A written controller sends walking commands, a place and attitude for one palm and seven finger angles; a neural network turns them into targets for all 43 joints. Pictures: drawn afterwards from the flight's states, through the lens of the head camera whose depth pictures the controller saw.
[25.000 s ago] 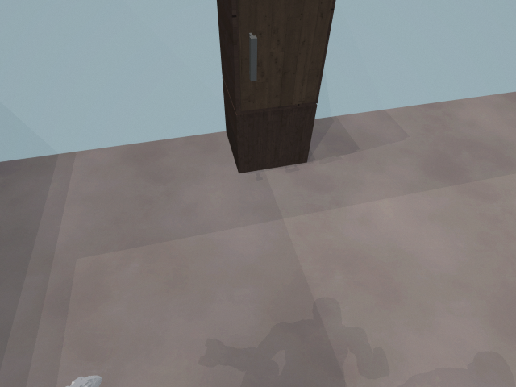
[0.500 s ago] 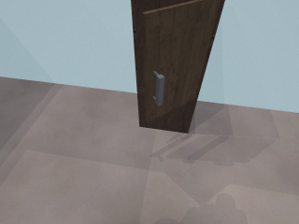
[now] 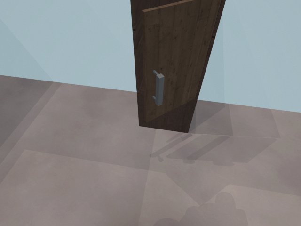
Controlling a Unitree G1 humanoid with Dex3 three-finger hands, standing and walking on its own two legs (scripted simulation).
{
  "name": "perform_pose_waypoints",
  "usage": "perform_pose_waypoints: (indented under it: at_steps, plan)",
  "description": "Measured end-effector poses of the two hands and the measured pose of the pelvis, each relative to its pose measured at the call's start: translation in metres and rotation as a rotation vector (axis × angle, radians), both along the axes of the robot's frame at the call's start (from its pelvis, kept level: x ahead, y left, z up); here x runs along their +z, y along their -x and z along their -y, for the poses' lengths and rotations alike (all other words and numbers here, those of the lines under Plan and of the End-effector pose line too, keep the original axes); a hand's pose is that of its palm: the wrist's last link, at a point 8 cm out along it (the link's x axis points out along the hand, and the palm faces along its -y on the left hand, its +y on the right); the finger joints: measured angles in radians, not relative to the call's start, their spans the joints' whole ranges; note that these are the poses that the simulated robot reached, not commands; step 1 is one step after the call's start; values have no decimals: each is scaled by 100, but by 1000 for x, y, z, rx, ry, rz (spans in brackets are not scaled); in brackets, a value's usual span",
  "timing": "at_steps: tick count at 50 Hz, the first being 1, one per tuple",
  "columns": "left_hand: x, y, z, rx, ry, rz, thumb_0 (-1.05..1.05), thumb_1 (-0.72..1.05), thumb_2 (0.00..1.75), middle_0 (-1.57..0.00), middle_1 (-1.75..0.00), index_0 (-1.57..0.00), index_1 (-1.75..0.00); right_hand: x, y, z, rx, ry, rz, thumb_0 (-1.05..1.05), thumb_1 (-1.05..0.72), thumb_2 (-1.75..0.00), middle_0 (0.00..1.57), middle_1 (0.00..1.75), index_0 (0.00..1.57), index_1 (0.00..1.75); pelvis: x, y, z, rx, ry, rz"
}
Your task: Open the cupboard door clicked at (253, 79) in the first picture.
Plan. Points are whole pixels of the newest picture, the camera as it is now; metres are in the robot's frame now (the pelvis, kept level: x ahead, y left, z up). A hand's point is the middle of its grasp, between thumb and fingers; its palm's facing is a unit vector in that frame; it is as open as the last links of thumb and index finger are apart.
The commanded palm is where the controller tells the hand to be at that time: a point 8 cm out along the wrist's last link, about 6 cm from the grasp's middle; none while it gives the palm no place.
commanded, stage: look to check the result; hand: left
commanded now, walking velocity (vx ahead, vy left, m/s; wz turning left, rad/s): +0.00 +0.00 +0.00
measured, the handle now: (156, 88) +0.70 +0.01 -0.09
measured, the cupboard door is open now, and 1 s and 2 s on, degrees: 42 42 42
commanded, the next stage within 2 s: walk to a spot facing it in 0.42 s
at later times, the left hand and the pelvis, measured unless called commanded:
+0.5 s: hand out of the picture +0.07 +0.22 -0.16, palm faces +0.00 -0.95 -0.30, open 7.4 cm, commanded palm none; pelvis +0.02 -0.01 +0.00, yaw +0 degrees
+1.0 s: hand out of the picture +0.09 +0.16 -0.18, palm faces -0.13 -0.95 -0.27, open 7.4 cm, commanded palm none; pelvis +0.01 -0.03 -0.02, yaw -10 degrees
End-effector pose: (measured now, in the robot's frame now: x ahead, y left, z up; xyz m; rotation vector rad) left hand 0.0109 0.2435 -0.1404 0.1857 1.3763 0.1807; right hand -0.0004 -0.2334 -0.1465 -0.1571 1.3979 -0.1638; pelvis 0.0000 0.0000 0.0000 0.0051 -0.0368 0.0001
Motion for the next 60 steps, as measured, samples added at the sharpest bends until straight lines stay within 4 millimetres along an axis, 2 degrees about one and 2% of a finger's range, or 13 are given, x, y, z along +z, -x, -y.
perform_pose_waypoints:
  at_steps: [8, 19, 27, 33, 38, 43, 49, 51, 55, 60]
  plan:
    - [5, -9, -11, -6, -31, 6, 0, 91, 90, -20, -30, -20, -30, 3, -14, 15, 15, 25, 9, 0, -91, -89, 20, 29, 20, 30, 1, -4, 3, 2, 1, -1]
    - [12, -39, -20, -28, -59, 63, 0, 91, 90, -20, -30, -20, -30, 10, -47, 34, 45, 57, 65, 0, -91, -89, 20, 29, 20, 30, 3, -11, 7, 5, 2, -4]
    - [16, -60, -23, -43, -69, 97, 0, 91, 90, -20, -30, -20, -30, 15, -68, 43, 61, 75, 99, 0, -91, -89, 20, 29, 20, 30, 4, -18, 9, 6, 2, -7]
    - [16, -69, -22, -53, -74, 96, 0, 91, 90, -20, -30, -20, -30, 15, -77, 46, 48, 86, 118, 0, -91, -89, 20, 29, 20, 30, 3, -21, 9, -20, 1, -13]
    - [7, -70, -12, -80, -51, 58, 0, 91, 90, -20, -30, -20, -30, 9, -68, 37, -13, 73, 132, 0, -91, -89, 20, 29, 20, 30, -2, -21, 9, -74, -4, -19]
    - [-3, -74, 2, -126, -24, 34, 0, 91, 90, -20, -30, -20, -30, -2, -43, 32, -86, 54, 116, 0, -91, -89, 20, 29, 20, 30, -10, -17, 13, -130, -26, -22]
    - [-7, -85, 29, -170, -31, 64, 0, 91, 90, -20, -30, -20, -30, -26, -7, 42, -159, 15, 54, 0, -91, -89, 20, 30, 20, 30, -23, -12, 31, -179, -33, -16]
    - [-4, -83, 36, -174, -34, 70, 0, 91, 90, -20, -30, -20, -30, -26, -2, 47, -181, 12, 30, 1, -91, -89, 20, 29, 20, 30, -21, -9, 34, -188, -30, -16]
    - [3, -79, 46, -195, -35, 39, 0, 91, 90, -20, -30, -20, -30, -14, -3, 56, -222, 24, 54, 1, -91, -89, 20, 29, 20, 30, -10, -7, 37, -236, -39, -30]
    - [7, -82, 50, -247, -23, 12, 0, 90, 90, -20, -30, -20, -30, 3, -16, 63, -273, 48, 142, 1, -91, -89, 20, 29, 20, 30, -2, -7, 37, -304, -50, -46]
